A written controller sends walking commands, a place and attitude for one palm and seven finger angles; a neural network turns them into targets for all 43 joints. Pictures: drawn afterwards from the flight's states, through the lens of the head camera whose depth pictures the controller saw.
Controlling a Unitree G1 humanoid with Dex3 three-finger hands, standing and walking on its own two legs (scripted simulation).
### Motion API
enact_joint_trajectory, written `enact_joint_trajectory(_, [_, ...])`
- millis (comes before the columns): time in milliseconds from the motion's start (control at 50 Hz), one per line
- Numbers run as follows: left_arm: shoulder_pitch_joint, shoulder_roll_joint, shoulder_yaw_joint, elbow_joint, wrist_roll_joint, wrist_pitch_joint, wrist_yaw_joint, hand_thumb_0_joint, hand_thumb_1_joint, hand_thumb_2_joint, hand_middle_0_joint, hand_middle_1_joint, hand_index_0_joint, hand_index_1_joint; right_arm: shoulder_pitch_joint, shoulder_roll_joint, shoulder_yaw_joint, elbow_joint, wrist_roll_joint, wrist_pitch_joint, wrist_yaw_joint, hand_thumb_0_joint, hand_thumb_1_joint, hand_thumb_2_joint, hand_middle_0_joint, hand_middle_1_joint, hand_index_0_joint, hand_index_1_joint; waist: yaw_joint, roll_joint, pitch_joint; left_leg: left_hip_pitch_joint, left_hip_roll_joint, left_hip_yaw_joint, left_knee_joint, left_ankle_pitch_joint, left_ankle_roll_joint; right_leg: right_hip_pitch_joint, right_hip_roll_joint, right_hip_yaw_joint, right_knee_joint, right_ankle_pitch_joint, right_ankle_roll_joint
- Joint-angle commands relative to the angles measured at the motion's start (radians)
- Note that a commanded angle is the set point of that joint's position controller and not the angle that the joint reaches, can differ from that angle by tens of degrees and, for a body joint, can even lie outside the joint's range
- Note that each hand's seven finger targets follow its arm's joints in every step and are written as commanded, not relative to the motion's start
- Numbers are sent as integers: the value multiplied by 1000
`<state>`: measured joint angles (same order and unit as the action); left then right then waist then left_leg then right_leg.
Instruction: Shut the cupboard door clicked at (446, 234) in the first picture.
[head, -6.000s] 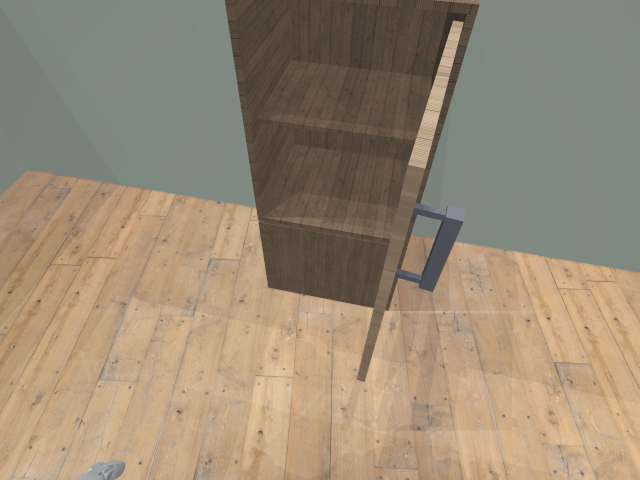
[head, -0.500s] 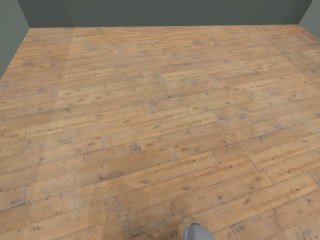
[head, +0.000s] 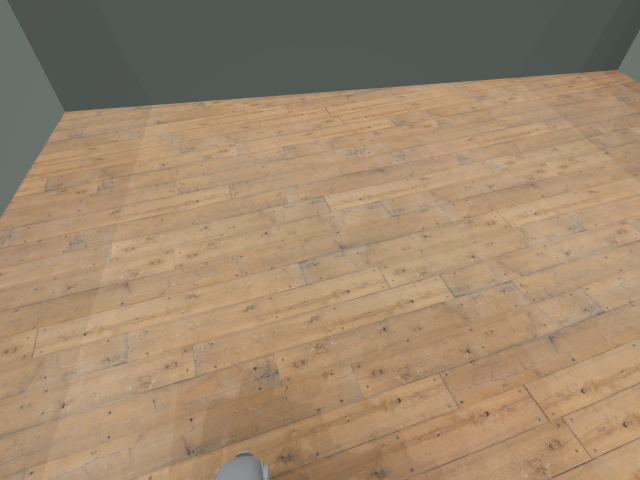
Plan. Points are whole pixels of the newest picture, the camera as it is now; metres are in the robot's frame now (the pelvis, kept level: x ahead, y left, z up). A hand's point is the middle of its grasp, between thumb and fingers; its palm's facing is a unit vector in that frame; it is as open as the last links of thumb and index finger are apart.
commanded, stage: walk around to get in front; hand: left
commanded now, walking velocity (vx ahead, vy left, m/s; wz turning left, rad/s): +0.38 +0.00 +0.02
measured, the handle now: out of the picture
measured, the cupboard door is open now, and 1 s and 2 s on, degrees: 83 83 83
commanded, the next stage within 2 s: walk to a spot facing it in 0.40 s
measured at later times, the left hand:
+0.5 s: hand (190, 426) +0.24 +0.22 -0.17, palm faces +0.02 -0.98 -0.18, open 7.4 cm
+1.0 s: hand (231, 334) +0.41 +0.19 -0.17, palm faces +0.16 -0.97 -0.20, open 7.3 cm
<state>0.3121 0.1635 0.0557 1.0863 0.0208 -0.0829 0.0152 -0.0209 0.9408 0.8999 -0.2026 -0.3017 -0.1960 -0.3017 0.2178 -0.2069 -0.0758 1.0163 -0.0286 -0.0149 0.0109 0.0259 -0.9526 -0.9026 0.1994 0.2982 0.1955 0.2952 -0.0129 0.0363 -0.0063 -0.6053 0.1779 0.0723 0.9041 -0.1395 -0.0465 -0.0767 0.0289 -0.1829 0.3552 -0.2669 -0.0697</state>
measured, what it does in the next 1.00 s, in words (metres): walks ahead: left foot, then right foot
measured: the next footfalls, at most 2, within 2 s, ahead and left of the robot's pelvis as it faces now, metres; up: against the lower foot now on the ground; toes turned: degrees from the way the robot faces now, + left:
left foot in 0.18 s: +0.24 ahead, +0.15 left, +0.00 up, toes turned +10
right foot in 0.66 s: +0.39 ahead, -0.13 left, +0.00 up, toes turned -13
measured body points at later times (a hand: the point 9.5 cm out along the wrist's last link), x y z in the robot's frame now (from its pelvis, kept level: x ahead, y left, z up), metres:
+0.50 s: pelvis +0.21 +0.05 +0.00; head +0.21 +0.05 +0.45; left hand +0.24 +0.28 -0.15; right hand +0.21 -0.19 -0.15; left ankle +0.20 +0.14 -0.74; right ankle +0.26 -0.11 -0.67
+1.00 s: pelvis +0.32 +0.00 -0.01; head +0.33 +0.01 +0.44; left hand +0.40 +0.24 -0.15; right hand +0.39 -0.24 -0.16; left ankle +0.34 +0.12 -0.71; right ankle +0.35 -0.12 -0.74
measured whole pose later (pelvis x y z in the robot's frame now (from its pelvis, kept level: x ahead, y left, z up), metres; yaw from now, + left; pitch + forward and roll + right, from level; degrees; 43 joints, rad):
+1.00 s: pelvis +0.32 +0.00 -0.01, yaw +8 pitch -1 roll +0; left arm 0.13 0.16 0.06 0.96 0.03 0.00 0.03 -0.01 0.92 0.90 -0.21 -0.30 -0.20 -0.30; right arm 0.23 -0.19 -0.07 0.98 -0.02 0.04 0.02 0.01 -0.91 -0.90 0.20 0.30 0.20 0.30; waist -0.03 -0.01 0.05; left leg -0.44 0.09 0.13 0.84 -0.39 -0.06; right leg -0.25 -0.17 -0.32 0.55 -0.26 0.01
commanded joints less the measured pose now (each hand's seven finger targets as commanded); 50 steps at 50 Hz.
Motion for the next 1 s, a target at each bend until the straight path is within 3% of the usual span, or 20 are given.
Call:
enact_joint_trajectory(0, [113,107,9,-9,2,-19,-1,0,900,900,-200,-300,-200,-300,-110,15,23,-86,-1,-27,24,0,-900,-900,200,300,200,300,50,-117,136,-12,-24,34,-160,22,12,-9,-287,168,-168,304,-78])
enact_joint_trajectory(80, [156,126,12,23,5,-9,4,0,900,900,-200,-300,-200,-300,-160,-12,24,-105,3,-37,22,0,-900,-900,200,300,200,300,56,-114,135,70,-61,61,-260,-65,49,88,-313,173,-86,488,-68])
enact_joint_trajectory(100, [149,134,12,22,3,-7,4,0,900,900,-200,-300,-200,-300,-121,-22,23,-94,3,-41,16,0,-900,-900,200,300,200,300,30,-116,113,141,-90,82,-289,-86,61,92,-306,155,-21,589,-63])
enact_joint_trajectory(140, [119,135,16,16,-4,-5,4,0,900,900,-200,-300,-200,-300,138,-81,5,-15,-6,-53,-4,0,-900,-900,200,300,200,300,-88,-58,-41,531,-114,76,-420,-7,94,-18,-243,82,333,646,-7])
enact_joint_trajectory(160, [155,86,15,-5,-15,-1,-6,0,900,900,-200,-300,-200,-300,283,-204,-23,18,-20,-59,-18,0,-900,-900,200,300,200,300,-127,163,-177,800,129,-245,-471,8,175,-264,-120,27,636,261,47])
enact_joint_trajectory(180, [114,68,4,-42,-17,-3,-15,0,900,900,-200,-300,-200,-300,339,-276,-34,33,-3,-45,-24,0,-900,-900,200,300,200,300,-125,267,-181,859,299,-483,-582,47,250,-458,-40,80,878,-271,52])
enact_joint_trajectory(200, [85,80,12,-38,-11,6,-9,0,900,900,-200,-300,-200,-300,266,-226,-23,28,7,-46,-30,0,-900,-900,200,300,200,300,-102,167,-144,761,305,-441,-629,-105,236,-509,-80,158,953,-260,41])
enact_joint_trajectory(240, [28,54,18,-27,1,19,-22,0,900,900,-200,-300,-200,-300,122,-114,1,-15,6,-55,-32,0,-900,-900,200,300,200,300,-50,73,41,510,231,-303,-698,-209,180,-525,-155,185,951,-95,49])
enact_joint_trajectory(300, [119,-1,18,4,11,57,-26,0,900,900,-200,-300,-200,-300,62,-55,14,-11,8,-65,-36,0,-900,-900,200,300,200,300,29,62,70,347,156,-113,-740,-194,144,-440,-164,172,880,-11,66])
enact_joint_trajectory(400, [60,-8,32,-47,13,82,-31,0,900,900,-200,-300,-200,-300,96,-47,7,-5,9,-73,-36,0,-900,-900,200,300,200,300,39,45,116,356,154,-24,-789,-134,173,-534,-184,173,757,115,92])
enact_joint_trajectory(480, [-72,5,31,-101,10,81,-37,0,900,900,-200,-300,-200,-300,150,-59,4,17,7,-67,-34,0,-900,-900,200,300,200,300,5,57,141,435,153,41,-761,-19,182,-530,-182,127,524,124,99])
enact_joint_trajectory(560, [-115,1,14,-112,10,55,-26,0,900,900,-200,-300,-200,-300,192,-59,9,53,3,-49,-34,0,-900,-900,200,300,200,300,-9,71,94,473,119,48,-596,279,181,-336,-114,53,264,104,98])
enact_joint_trajectory(600, [-16,32,16,-78,12,37,-19,0,900,900,-200,-300,-200,-300,192,-49,14,63,8,-42,-34,0,-900,-900,200,300,200,300,41,44,17,440,62,44,-448,272,132,-125,-86,29,119,209,100])
enact_joint_trajectory(620, [69,96,26,-47,12,23,-11,0,900,900,-200,-300,-200,-300,191,-27,16,62,15,-44,-30,0,-900,-900,200,300,200,300,79,-26,-56,361,16,61,-322,158,88,52,-158,93,99,380,90])
enact_joint_trajectory(640, [141,196,46,-27,16,13,0,0,900,900,-200,-300,-200,-300,228,30,23,44,21,-44,-23,0,-900,-900,200,300,200,300,93,-238,-150,159,-89,123,-102,-198,40,265,-395,291,106,645,23])
enact_joint_trajectory(660, [187,257,54,-35,2,19,-2,0,900,900,-200,-300,-200,-300,222,17,20,15,25,-26,-31,0,-900,-900,200,300,200,300,105,-283,-186,119,-128,49,116,-523,25,243,-541,377,46,772,-76])
enact_joint_trajectory(680, [124,231,54,-45,-1,23,8,0,900,900,-200,-300,-200,-300,178,7,16,6,26,-7,-37,0,-900,-900,200,300,200,300,98,-333,-181,97,-99,-31,231,-520,20,162,-545,388,7,735,-102])
enact_joint_trajectory(740, [-43,141,30,-103,1,39,21,0,900,900,-200,-300,-200,-300,117,11,8,7,16,17,-24,0,-900,-900,200,300,200,300,45,-159,-60,61,-56,-46,311,-340,1,-23,-455,202,-21,508,-58])
enact_joint_trajectory(800, [-118,129,28,-131,7,46,24,0,900,900,-200,-300,-200,-300,155,33,6,7,11,46,-10,0,-900,-900,200,300,200,300,-7,-188,-19,121,-64,-11,218,-267,-13,-152,-417,72,-66,348,-24])
enact_joint_trajectory(980, [-146,189,62,-187,10,86,19,0,900,900,-200,-300,-200,-300,61,-40,-12,-113,6,39,8,0,-900,-900,200,300,200,300,-3,-181,-8,260,-95,66,-240,-171,1,-156,-427,-17,123,178,5])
